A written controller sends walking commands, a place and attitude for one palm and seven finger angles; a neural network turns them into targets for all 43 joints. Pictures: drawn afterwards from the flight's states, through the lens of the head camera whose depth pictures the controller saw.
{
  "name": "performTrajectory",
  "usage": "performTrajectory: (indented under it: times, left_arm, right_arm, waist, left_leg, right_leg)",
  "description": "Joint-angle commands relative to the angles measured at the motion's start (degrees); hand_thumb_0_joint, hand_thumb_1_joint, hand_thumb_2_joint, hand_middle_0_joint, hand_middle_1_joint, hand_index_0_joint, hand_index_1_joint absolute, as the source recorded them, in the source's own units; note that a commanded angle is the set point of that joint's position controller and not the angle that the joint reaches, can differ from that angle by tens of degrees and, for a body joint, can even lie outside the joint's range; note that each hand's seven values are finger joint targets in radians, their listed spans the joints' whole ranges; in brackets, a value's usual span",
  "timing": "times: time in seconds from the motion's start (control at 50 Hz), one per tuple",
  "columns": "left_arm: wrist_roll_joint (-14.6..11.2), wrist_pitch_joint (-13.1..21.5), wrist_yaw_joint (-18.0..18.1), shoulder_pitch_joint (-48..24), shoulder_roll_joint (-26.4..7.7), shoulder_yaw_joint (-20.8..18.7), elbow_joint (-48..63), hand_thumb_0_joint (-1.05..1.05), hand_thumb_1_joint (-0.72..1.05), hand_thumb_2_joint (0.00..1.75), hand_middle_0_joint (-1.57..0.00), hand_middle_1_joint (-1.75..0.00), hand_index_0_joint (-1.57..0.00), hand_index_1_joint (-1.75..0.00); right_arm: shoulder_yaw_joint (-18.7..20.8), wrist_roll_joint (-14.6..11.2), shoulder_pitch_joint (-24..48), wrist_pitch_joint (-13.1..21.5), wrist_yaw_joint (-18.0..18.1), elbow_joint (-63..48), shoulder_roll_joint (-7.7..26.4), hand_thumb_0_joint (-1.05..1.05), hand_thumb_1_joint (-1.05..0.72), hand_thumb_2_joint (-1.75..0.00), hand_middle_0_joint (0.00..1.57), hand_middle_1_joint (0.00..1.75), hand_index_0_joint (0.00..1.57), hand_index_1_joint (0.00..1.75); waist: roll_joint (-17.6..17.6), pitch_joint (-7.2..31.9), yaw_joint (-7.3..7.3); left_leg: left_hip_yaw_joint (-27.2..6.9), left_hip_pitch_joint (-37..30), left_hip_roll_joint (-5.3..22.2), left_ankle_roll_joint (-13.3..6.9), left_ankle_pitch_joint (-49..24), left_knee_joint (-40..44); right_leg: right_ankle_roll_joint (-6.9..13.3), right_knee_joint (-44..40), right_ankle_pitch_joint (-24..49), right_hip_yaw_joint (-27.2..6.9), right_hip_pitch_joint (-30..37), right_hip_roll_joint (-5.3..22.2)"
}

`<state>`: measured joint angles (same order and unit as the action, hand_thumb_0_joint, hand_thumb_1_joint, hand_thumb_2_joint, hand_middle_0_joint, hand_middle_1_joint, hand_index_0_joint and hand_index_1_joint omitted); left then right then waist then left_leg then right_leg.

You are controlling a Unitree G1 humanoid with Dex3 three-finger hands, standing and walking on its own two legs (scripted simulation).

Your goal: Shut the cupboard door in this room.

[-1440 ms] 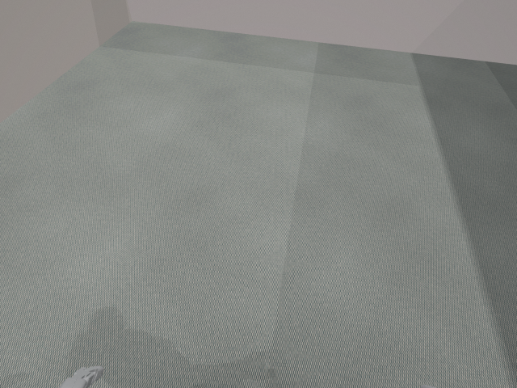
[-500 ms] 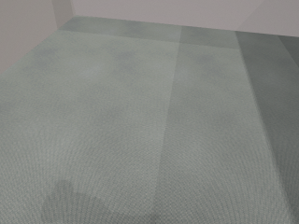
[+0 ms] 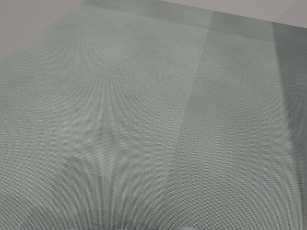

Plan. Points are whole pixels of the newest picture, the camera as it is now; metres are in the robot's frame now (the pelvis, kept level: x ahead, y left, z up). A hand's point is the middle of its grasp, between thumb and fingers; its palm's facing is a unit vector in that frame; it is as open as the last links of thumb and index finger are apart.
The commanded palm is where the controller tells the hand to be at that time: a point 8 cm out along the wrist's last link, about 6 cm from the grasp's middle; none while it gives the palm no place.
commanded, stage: turn or walk to find it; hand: left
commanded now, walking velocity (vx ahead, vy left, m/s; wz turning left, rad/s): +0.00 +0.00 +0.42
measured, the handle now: out of the picture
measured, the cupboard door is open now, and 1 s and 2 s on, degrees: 96 96 96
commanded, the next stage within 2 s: none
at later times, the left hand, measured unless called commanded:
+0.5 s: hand out of the picture -0.05 +0.16 -0.16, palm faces +0.27 -0.93 -0.26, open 7.4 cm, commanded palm none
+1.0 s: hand out of the picture -0.07 +0.20 -0.16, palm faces +0.46 -0.84 -0.26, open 7.4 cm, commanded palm none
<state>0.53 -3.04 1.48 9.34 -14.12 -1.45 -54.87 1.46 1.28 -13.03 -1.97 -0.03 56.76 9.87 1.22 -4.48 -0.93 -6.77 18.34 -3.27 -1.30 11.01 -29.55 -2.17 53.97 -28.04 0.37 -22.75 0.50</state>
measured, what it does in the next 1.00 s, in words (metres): steps on the spot, turning left: right foot, then left foot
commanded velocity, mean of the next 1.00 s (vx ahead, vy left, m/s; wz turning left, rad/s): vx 0.00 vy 0.00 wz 0.42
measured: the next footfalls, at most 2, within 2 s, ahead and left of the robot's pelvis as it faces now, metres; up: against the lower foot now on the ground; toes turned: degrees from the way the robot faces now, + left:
right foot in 0.18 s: +0.00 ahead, -0.14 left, +0.00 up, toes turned +6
left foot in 0.62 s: -0.08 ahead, +0.09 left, +0.00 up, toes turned +23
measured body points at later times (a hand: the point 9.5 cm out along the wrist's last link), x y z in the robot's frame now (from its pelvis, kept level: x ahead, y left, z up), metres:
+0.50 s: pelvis -0.04 -0.04 +0.00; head -0.01 -0.05 +0.45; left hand -0.06 +0.21 -0.14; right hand +0.08 -0.29 -0.15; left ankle -0.10 +0.10 -0.67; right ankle -0.04 -0.14 -0.74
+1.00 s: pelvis -0.06 -0.03 +0.00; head -0.04 -0.02 +0.45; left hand -0.10 +0.24 -0.14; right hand +0.10 -0.22 -0.15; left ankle -0.12 +0.08 -0.74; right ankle +0.00 -0.15 -0.70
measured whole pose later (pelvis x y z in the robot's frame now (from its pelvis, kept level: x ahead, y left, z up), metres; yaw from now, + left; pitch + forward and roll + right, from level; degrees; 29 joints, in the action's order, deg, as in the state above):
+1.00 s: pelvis -0.06 -0.03 +0.00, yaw +26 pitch -1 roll +0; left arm 0.3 -2.9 1.0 9.5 -13.5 -3.3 -52.4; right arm 2.8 1.5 -11.2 -2.0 0.1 54.7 10.7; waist 0.5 -3.9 -0.5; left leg -2.9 12.4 -1.5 -0.4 14.9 -28.1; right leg -4.6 46.7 -24.9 1.7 -21.2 3.4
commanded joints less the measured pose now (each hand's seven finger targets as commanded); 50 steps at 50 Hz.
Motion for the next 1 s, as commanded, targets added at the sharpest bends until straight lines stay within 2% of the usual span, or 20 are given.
performTrajectory:
  times: [0.0, 0.08, 0.12, 0.14, 0.16, 0.18, 0.2, 0.26, 0.34, 0.48, 0.52, 0.56, 0.58, 0.6, 0.62, 0.64, 0.68, 0.74, 0.9, 0.98]
  left_arm:
    - [-0.2, 1.6, 0.3, -0.1, -3.5, -1.8, 5.2, 0.0, 0.9, 0.9, -0.2, -0.3, -0.2, -0.3]
    - [-0.5, 1.6, 0.4, 3.5, -3.1, -2.1, 5.1, 0.0, 0.9, 0.9, -0.2, -0.3, -0.2, -0.3]
    - [-0.4, 1.9, 0.6, 8.2, -4.2, -2.7, 3.9, 0.0, 0.9, 0.9, -0.2, -0.3, -0.2, -0.3]
    - [0.3, 2.2, 0.9, 9.9, -7.5, -3.5, 3.6, 0.0, 0.9, 0.9, -0.2, -0.3, -0.2, -0.3]
    - [1.3, 2.6, 1.2, 9.3, -12.7, -4.6, 4.5, 0.0, 0.9, 0.9, -0.2, -0.3, -0.2, -0.3]
    - [0.7, 2.5, 1.3, 6.4, -12.4, -3.9, 6.1, 0.0, 0.9, 0.9, -0.2, -0.3, -0.2, -0.3]
    - [0.8, 2.9, 1.4, 2.0, -10.2, -3.7, 7.1, 0.0, 0.9, 0.9, -0.2, -0.3, -0.2, -0.3]
    - [0.7, 3.4, 1.0, -1.5, -6.9, -2.5, 7.7, 0.0, 0.9, 0.9, -0.2, -0.3, -0.2, -0.3]
    - [0.8, 3.7, 1.0, 4.8, -6.7, -2.5, 5.8, 0.0, 0.9, 0.9, -0.2, -0.3, -0.2, -0.3]
    - [1.5, 3.3, 0.8, 10.5, -10.1, -3.7, 3.7, 0.0, 0.9, 0.9, -0.2, -0.3, -0.2, -0.3]
    - [1.4, 3.1, 0.8, 10.1, -10.7, -4.0, 3.3, 0.0, 0.9, 0.9, -0.2, -0.3, -0.2, -0.3]
    - [0.9, 2.9, 0.6, 8.7, -10.4, -4.0, 3.2, 0.0, 0.9, 0.9, -0.2, -0.3, -0.2, -0.3]
    - [0.5, 2.6, 0.5, 8.4, -9.1, -3.8, 3.5, 0.0, 0.9, 0.9, -0.2, -0.3, -0.2, -0.3]
    - [0.0, 2.3, 0.2, 8.7, -5.5, -3.3, 5.3, 0.0, 0.9, 0.9, -0.2, -0.3, -0.2, -0.3]
    - [0.5, 1.8, 0.3, 6.0, -3.8, -2.2, 6.6, 0.0, 0.9, 0.9, -0.2, -0.3, -0.2, -0.3]
    - [0.7, 1.2, 0.4, 4.3, -4.8, -2.4, 6.7, 0.0, 0.9, 0.9, -0.2, -0.3, -0.2, -0.3]
    - [0.6, 1.0, 0.2, 2.8, -4.6, -2.9, 5.0, 0.0, 0.9, 0.9, -0.2, -0.3, -0.2, -0.3]
    - [0.4, 1.3, -0.6, 4.3, -4.4, -3.2, 4.0, 0.0, 0.9, 0.9, -0.2, -0.3, -0.2, -0.3]
    - [0.0, 1.1, -0.4, 0.6, -3.0, -2.8, 6.2, 0.0, 0.9, 0.9, -0.2, -0.3, -0.2, -0.3]
    - [-0.3, 1.8, -0.1, 4.0, -2.9, -3.0, 5.9, 0.0, 0.9, 0.9, -0.2, -0.3, -0.2, -0.3]
  right_arm:
    - [4.0, 0.2, -3.0, 0.8, 1.5, -3.8, 14.1, 0.0, -0.9, -0.9, 0.2, 0.3, 0.2, 0.3]
    - [4.7, 0.2, -2.2, 0.2, 1.1, -4.6, 14.1, 0.0, -0.9, -0.9, 0.2, 0.3, 0.2, 0.3]
    - [4.9, -0.2, -0.2, -0.3, 0.7, -5.8, 13.3, 0.0, -0.9, -0.9, 0.2, 0.3, 0.2, 0.3]
    - [4.8, -0.6, 0.0, -0.5, 0.3, -6.2, 10.8, 0.0, -0.9, -0.9, 0.2, 0.3, 0.2, 0.3]
    - [4.3, -0.7, -0.3, -0.4, 0.3, -7.8, 6.9, 0.0, -0.9, -0.9, 0.2, 0.3, 0.2, 0.3]
    - [5.0, 0.2, 2.8, -0.2, 0.4, -8.1, 10.3, 0.0, -0.9, -0.9, 0.2, 0.3, 0.2, 0.3]
    - [5.3, 0.3, 1.1, -0.8, -0.1, -7.1, 10.5, 0.0, -0.9, -0.9, 0.2, 0.3, 0.2, 0.3]
    - [4.9, 0.0, -2.3, -1.5, -0.9, -4.0, 8.7, 0.0, -0.9, -0.9, 0.2, 0.3, 0.2, 0.3]
    - [4.2, -0.2, 0.8, -1.5, -0.9, -4.4, 8.1, 0.0, -0.9, -0.9, 0.2, 0.3, 0.2, 0.3]
    - [2.7, -0.8, 6.7, -0.6, -0.8, -6.1, 6.6, 0.0, -0.9, -0.9, 0.2, 0.3, 0.2, 0.3]
    - [2.6, -1.0, 5.1, -0.2, -0.5, -5.7, 6.9, 0.0, -0.9, -0.9, 0.2, 0.3, 0.2, 0.3]
    - [2.7, -0.9, 1.7, 0.5, -0.4, -4.9, 7.9, 0.0, -0.9, -0.9, 0.2, 0.3, 0.2, 0.3]
    - [3.2, -0.7, -0.8, 1.1, -0.4, -4.1, 10.2, 0.0, -0.9, -0.9, 0.2, 0.3, 0.2, 0.3]
    - [4.5, -0.3, -2.7, 1.6, -0.1, -4.3, 15.9, 0.0, -0.9, -0.9, 0.2, 0.3, 0.2, 0.3]
    - [5.0, -0.8, -5.1, 1.1, 0.3, -3.4, 18.5, 0.0, -0.9, -0.9, 0.2, 0.3, 0.2, 0.3]
    - [4.8, -0.6, -4.5, 0.8, 0.5, -3.4, 17.3, 0.0, -0.9, -0.9, 0.2, 0.3, 0.2, 0.3]
    - [3.9, -0.2, -0.9, 1.3, 1.5, -3.5, 14.1, 0.0, -0.9, -0.9, 0.2, 0.3, 0.2, 0.3]
    - [3.4, -0.4, 1.5, 1.7, 1.6, -4.9, 12.8, 0.0, -0.9, -0.9, 0.2, 0.3, 0.2, 0.3]
    - [4.1, 0.1, 0.1, 1.3, 1.2, -5.2, 13.2, 0.0, -0.9, -0.9, 0.2, 0.3, 0.2, 0.3]
    - [4.5, 0.3, 2.0, 0.8, 0.9, -6.1, 13.5, 0.0, -0.9, -0.9, 0.2, 0.3, 0.2, 0.3]
  waist:
    - [-10.0, 9.0, -1.18]
    - [-10.8, 9.9, -0.08]
    - [-8.6, 9.8, 2.21]
    - [-1.2, 9.5, 2.83]
    - [15.7, 6.5, 3.16]
    - [11.9, 3.2, 3.65]
    - [9.2, 2.1, 0.77]
    - [6.9, -1.9, -1.94]
    - [6.9, -1.5, 0.58]
    - [9.3, 3.6, 3.88]
    - [10.5, 5.9, 3.26]
    - [8.6, 8.0, 1.02]
    - [3.1, 10.1, -0.53]
    - [-14.0, 11.7, -1.28]
    - [-17.2, 11.5, -2.35]
    - [-10.6, 9.4, -2.15]
    - [-13.7, 7.1, -1.13]
    - [-9.6, 6.0, 0.24]
    - [-11.0, 4.6, -0.69]
    - [-10.6, 5.2, 1.09]
  left_leg:
    - [-18.8, -10.2, 13.7, -9.8, -17.3, 9.4]
    - [-19.4, -7.5, 11.3, -7.9, -14.0, 8.8]
    - [-16.6, 0.9, 7.7, -4.1, -3.8, 6.7]
    - [-11.5, 9.7, 3.8, -0.8, 5.0, 0.2]
    - [0.5, 21.0, -3.2, 3.4, 16.5, -15.9]
    - [0.1, 18.4, -0.3, 3.0, 19.8, -26.3]
    - [-1.5, 15.7, 1.2, 2.7, 15.2, -32.1]
    - [2.9, 13.8, 2.6, 3.7, 8.4, -40.0]
    - [5.3, 15.2, 3.8, 5.0, 7.6, -37.5]
    - [10.0, 7.1, 4.1, 4.6, 15.5, -16.3]
    - [11.2, 2.8, 3.6, 3.9, 13.9, -10.2]
    - [11.6, -5.2, 3.4, 3.2, 4.6, 1.8]
    - [8.7, -13.6, 6.4, 2.1, -5.5, 8.0]
    - [-8.7, -23.4, 20.6, -3.5, -26.0, 9.4]
    - [-13.3, -21.5, 26.8, -9.6, -42.3, 8.2]
    - [-8.2, -18.4, 26.6, -10.7, -38.7, 7.7]
    - [-5.9, -16.1, 20.6, -8.9, -37.6, 7.5]
    - [-2.1, -14.3, 16.7, -7.4, -34.6, 7.6]
    - [-7.4, -11.2, 16.1, -8.9, -26.0, 8.4]
    - [-9.7, -5.4, 14.7, -7.5, -22.6, 5.8]
  right_leg:
    - [-0.4, -4.5, -0.6, -1.1, -1.1, -0.1]
    - [-0.2, -17.1, 3.2, -0.1, 6.5, -1.9]
    - [0.1, -30.4, 12.0, 1.0, 17.5, -1.2]
    - [2.1, -35.8, 11.2, -4.5, 24.9, 5.6]
    - [8.0, -41.5, 5.7, -22.8, 25.9, 22.1]
    - [10.6, -41.6, 11.2, -23.1, 13.4, 26.3]
    - [10.3, -42.2, 8.8, -17.8, 8.0, 22.7]
    - [8.7, -39.1, 17.6, -7.1, 5.1, 15.6]
    - [9.4, -37.3, 24.5, -3.9, 11.1, 15.8]
    - [11.3, -30.5, 42.1, -1.9, 18.3, 18.7]
    - [10.3, -27.8, 45.2, -0.9, 18.6, 18.8]
    - [6.8, -22.6, 43.2, 2.4, 16.2, 17.3]
    - [3.8, -15.6, 36.9, 5.6, 11.0, 15.0]
    - [-0.6, -4.3, 9.1, 8.9, -4.3, 7.7]
    - [-1.6, 3.3, -9.8, 4.9, -8.1, 5.0]
    - [-1.1, 7.6, -7.5, 2.6, -7.6, 6.3]
    - [-1.8, 10.8, -1.3, 0.3, -9.6, 6.2]
    - [-2.4, 10.5, 3.4, 1.3, -7.9, 5.4]
    - [-2.9, -4.3, 2.2, 1.6, -2.8, 3.6]
    - [-1.9, -16.8, 7.3, 2.6, 7.1, 1.2]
